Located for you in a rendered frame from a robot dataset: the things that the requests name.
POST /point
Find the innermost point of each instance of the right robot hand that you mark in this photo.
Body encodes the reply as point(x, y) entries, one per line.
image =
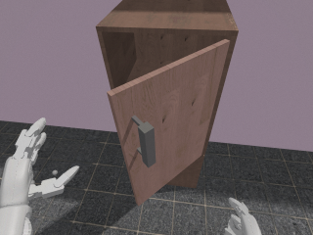
point(246, 223)

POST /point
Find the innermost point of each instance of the handle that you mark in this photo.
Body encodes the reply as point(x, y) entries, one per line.
point(147, 140)

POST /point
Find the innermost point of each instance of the left robot forearm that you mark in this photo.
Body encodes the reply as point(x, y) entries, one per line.
point(14, 220)

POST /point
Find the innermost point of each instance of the cupboard door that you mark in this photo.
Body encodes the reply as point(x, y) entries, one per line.
point(177, 100)

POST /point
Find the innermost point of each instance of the left robot hand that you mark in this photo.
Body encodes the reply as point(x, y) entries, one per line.
point(15, 188)

